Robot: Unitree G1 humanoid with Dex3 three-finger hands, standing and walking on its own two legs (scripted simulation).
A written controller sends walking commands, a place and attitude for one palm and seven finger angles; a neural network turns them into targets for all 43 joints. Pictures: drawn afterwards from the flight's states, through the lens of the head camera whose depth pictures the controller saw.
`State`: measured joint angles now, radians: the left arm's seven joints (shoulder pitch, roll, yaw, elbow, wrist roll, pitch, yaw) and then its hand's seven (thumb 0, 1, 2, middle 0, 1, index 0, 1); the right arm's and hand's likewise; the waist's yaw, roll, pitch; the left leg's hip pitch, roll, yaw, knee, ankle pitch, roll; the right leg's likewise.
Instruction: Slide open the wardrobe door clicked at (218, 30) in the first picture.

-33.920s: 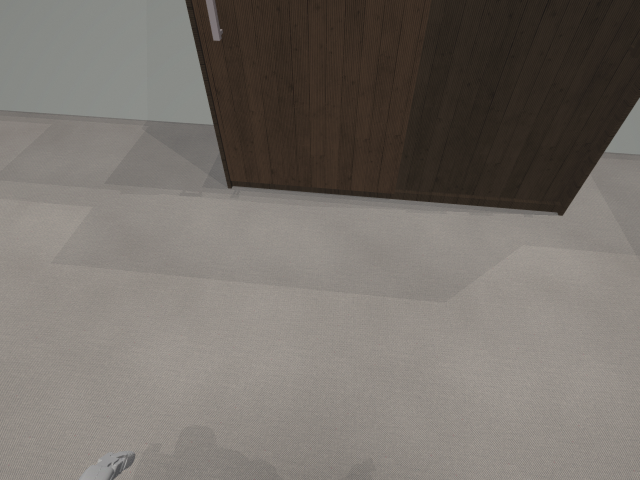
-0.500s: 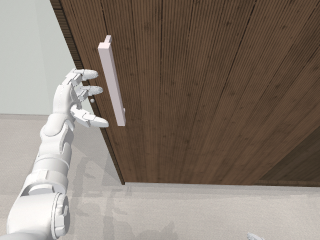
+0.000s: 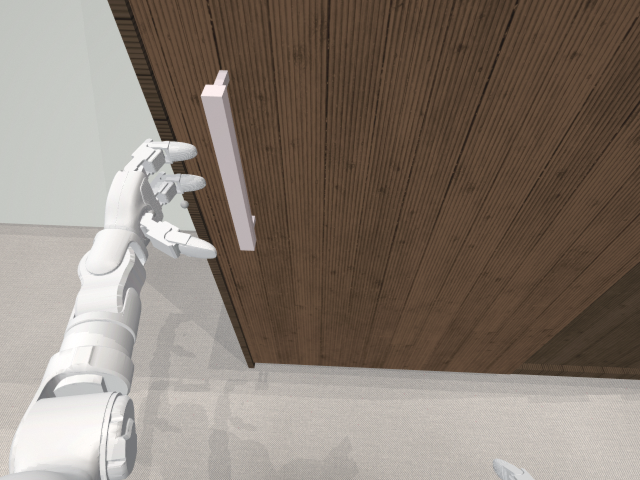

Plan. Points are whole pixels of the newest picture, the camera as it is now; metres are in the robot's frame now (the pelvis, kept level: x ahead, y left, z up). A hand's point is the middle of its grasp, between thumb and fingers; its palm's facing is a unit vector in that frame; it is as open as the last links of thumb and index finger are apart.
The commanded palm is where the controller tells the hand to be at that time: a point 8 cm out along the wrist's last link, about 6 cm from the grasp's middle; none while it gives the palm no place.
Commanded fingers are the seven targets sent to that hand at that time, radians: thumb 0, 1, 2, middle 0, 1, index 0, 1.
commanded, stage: move the hooked fingers beside the handle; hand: left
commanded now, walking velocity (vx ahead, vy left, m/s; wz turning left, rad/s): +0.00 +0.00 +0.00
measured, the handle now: (237, 173) +0.49 +0.13 +0.10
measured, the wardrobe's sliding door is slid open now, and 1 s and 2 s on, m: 0.00 0.00 0.00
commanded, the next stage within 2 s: feel for the door with the fingertips in 0.74 s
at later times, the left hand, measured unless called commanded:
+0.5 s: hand (182, 203) +0.42 +0.18 +0.12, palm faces -0.03 -1.00 -0.01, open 14.0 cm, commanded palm +0.40 +0.23 +0.11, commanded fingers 0.00 -0.50 0.30 -0.30 -1.20 -0.30 -1.20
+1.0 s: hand (188, 204) +0.42 +0.17 +0.12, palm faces -0.06 -1.00 +0.00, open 14.0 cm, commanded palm +0.40 +0.22 +0.11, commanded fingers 0.00 -0.50 0.30 -0.30 -1.20 -0.30 -1.20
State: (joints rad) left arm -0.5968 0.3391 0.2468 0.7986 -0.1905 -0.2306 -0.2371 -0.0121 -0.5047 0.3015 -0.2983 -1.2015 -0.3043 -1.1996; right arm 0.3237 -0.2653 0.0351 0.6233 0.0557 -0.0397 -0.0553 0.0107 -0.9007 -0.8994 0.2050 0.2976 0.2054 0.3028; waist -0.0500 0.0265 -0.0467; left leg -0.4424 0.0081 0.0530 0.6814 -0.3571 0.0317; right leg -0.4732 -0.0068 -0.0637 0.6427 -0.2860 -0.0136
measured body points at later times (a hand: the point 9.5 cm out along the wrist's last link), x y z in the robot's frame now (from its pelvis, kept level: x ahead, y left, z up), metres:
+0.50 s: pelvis +0.00 -0.01 +0.00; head +0.04 -0.01 +0.45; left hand +0.42 +0.24 +0.12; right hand +0.09 -0.27 -0.11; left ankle -0.01 +0.10 -0.72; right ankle +0.02 -0.11 -0.72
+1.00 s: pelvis +0.00 +0.00 +0.00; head +0.04 +0.00 +0.45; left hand +0.42 +0.23 +0.12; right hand +0.10 -0.26 -0.11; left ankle -0.01 +0.10 -0.72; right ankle +0.02 -0.11 -0.72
